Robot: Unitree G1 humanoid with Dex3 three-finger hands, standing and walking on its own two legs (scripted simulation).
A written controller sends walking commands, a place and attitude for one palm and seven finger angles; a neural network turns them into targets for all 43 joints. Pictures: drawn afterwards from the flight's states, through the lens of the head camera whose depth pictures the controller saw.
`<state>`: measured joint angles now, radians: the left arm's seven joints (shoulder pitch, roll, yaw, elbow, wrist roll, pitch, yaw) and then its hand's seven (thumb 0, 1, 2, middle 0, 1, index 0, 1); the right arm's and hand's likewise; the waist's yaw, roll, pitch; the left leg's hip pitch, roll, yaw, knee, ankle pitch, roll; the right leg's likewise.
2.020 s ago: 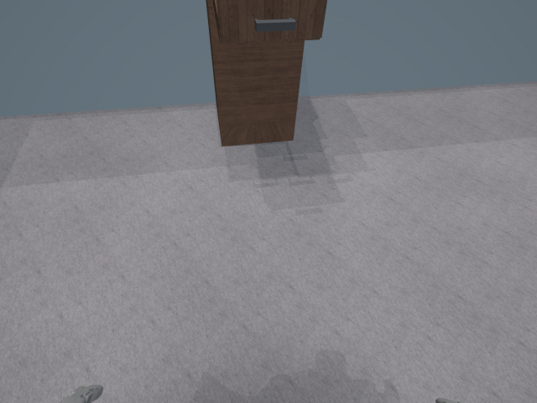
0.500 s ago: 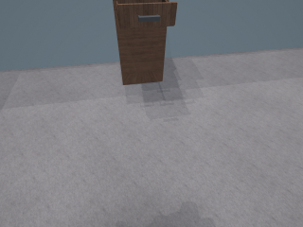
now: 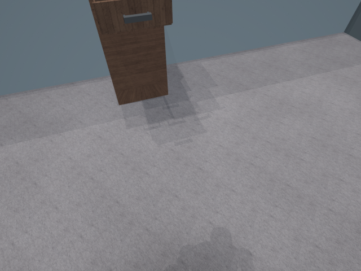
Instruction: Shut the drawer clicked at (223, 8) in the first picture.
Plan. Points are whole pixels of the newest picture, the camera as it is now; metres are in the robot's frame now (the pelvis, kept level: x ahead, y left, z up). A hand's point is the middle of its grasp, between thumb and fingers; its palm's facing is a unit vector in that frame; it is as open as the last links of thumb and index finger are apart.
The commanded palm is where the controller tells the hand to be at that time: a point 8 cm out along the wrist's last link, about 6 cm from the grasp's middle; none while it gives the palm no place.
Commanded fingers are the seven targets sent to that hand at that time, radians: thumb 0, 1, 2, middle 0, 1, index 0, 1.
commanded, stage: walk to a spot facing it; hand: left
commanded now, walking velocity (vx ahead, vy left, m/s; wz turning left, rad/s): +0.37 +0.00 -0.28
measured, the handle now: (137, 16) +1.21 +0.29 +0.04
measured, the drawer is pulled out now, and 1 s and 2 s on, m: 0.30 0.30 0.30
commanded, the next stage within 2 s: turn to face it in 1.52 s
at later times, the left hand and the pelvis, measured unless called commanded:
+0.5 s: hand out of the picture +0.15 +0.22 -0.19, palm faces -0.03 -0.99 -0.13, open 7.4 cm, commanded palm none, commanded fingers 0.00 0.90 0.90 -0.20 -0.30 -0.20 -0.30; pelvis +0.21 +0.05 -0.01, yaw -8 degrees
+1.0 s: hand (162, 138) +0.58 +0.11 -0.15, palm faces -0.38 -0.91 -0.17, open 7.4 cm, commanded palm none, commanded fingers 0.00 0.90 0.90 -0.20 -0.30 -0.20 -0.30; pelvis +0.41 -0.01 +0.00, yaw -18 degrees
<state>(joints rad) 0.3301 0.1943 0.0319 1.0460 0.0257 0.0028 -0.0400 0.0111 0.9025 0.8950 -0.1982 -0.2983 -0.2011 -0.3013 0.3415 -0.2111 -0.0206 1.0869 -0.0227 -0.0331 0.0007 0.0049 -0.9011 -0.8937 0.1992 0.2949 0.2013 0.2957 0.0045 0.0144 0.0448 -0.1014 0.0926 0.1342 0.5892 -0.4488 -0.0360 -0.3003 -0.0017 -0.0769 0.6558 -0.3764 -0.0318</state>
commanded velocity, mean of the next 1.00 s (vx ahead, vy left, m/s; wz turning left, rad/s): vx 0.37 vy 0.00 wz -0.28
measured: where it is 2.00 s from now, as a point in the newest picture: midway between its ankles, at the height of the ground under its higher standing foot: (208, 180)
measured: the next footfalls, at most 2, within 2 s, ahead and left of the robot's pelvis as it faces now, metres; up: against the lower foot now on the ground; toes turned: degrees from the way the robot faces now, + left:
left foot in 0.44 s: +0.34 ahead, +0.13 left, +0.00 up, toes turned +2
right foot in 1.02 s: +0.52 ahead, -0.14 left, +0.00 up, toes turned -27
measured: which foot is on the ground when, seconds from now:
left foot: down 0.00-0.00, up 0.02-0.42, down 0.44-1.00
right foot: down 0.00-0.44, up 0.46-1.00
